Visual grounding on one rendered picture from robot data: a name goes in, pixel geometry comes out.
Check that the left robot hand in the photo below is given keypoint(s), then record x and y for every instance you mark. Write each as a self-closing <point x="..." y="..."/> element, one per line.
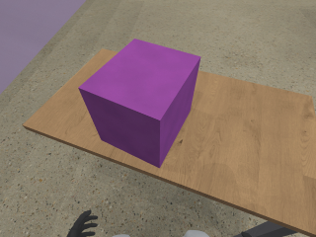
<point x="79" y="226"/>

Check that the table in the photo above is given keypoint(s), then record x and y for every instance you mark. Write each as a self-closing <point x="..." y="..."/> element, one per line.
<point x="243" y="144"/>

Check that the carton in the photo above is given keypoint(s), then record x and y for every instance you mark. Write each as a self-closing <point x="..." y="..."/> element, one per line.
<point x="140" y="99"/>

